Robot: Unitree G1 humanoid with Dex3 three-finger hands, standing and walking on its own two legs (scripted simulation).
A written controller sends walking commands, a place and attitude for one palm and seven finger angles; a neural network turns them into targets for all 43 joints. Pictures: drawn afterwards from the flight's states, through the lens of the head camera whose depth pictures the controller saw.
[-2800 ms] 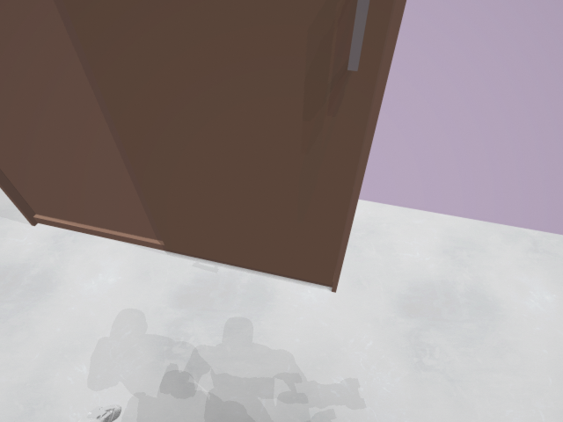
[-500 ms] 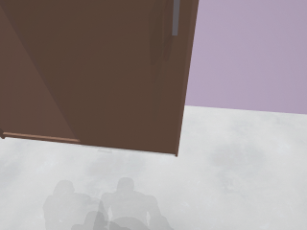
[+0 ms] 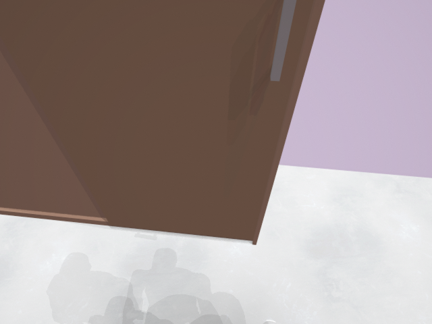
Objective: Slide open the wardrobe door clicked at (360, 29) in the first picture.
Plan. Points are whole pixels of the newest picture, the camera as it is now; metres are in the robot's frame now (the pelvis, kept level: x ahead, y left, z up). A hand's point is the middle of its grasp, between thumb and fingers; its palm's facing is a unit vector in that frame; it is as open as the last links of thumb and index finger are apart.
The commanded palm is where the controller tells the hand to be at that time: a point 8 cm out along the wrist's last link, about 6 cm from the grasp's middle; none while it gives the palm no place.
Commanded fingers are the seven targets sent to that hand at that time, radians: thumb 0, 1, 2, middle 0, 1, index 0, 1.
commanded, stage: take the last steps up to it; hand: right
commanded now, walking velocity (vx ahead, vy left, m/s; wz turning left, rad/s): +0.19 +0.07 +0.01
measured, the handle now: (283, 26) +0.61 -0.09 +0.27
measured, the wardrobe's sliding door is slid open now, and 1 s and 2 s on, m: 0.00 0.00 0.00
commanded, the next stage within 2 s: come to a stop and stand still in 0.12 s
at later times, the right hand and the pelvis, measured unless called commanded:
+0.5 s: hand out of the picture +0.16 -0.15 -0.18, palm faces +0.01 +0.98 -0.21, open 7.3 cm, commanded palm none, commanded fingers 0.00 -0.90 -0.90 0.20 0.30 0.20 0.30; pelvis +0.13 +0.02 -0.01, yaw +1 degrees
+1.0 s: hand out of the picture +0.17 -0.20 -0.18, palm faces +0.00 +0.98 -0.20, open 7.4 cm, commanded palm none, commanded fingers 0.00 -0.90 -0.90 0.20 0.30 0.20 0.30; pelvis +0.11 -0.01 +0.00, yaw +2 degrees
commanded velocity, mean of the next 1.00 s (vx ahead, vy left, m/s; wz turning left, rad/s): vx -0.06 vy -0.01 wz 0.00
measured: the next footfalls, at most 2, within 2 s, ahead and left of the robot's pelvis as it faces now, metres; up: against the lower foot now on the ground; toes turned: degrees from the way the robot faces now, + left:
right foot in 0.14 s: +0.19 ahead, -0.11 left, +0.00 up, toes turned -7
left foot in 0.44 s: +0.21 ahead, +0.16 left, +0.00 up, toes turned +6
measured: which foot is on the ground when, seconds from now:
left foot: down 0.00-0.14, up 0.16-0.42, down 0.44-0.74, up 0.76-1.00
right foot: up 0.00-0.12, down 0.14-0.48, up 0.50-0.72, down 0.74-1.00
